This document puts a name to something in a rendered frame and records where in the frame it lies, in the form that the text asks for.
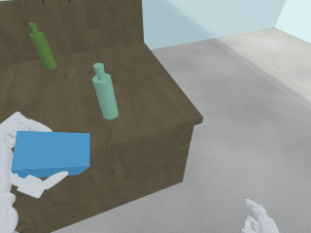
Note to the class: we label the robot right hand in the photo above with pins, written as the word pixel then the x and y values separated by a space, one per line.
pixel 265 224

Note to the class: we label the robot left forearm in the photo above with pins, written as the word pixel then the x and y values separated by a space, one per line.
pixel 8 214

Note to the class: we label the sponge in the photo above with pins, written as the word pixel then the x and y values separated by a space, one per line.
pixel 43 154

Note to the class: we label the robot left hand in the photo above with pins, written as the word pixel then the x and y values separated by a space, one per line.
pixel 31 185

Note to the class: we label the table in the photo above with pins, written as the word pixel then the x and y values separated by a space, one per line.
pixel 141 151

